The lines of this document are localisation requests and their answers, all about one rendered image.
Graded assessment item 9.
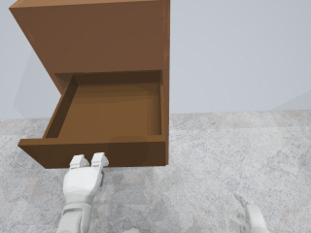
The cabinet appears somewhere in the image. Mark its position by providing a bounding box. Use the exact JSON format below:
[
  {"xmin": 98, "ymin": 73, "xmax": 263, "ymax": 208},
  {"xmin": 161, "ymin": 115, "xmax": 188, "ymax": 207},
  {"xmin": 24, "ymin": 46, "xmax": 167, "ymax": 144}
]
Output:
[{"xmin": 9, "ymin": 0, "xmax": 171, "ymax": 165}]

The robot left hand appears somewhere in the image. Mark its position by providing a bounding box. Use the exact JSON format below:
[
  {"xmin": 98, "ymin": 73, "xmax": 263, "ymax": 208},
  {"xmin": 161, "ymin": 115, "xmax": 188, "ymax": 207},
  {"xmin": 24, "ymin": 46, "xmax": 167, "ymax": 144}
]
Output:
[{"xmin": 62, "ymin": 152, "xmax": 109, "ymax": 219}]

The left robot forearm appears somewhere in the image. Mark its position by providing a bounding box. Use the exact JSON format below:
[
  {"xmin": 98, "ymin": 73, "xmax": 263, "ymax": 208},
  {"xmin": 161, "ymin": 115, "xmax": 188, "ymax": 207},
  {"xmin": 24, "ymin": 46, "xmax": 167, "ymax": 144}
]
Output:
[{"xmin": 55, "ymin": 202, "xmax": 92, "ymax": 233}]

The robot right hand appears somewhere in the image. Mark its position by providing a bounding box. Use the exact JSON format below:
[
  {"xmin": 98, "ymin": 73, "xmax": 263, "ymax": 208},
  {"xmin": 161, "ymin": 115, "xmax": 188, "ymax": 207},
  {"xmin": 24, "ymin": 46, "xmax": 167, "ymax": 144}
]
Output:
[{"xmin": 229, "ymin": 191, "xmax": 267, "ymax": 233}]

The drawer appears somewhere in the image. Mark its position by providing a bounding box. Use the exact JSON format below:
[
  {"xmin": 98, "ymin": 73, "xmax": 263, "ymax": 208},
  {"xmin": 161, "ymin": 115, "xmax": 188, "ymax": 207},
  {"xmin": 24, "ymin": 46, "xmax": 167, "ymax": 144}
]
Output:
[{"xmin": 17, "ymin": 69, "xmax": 166, "ymax": 169}]

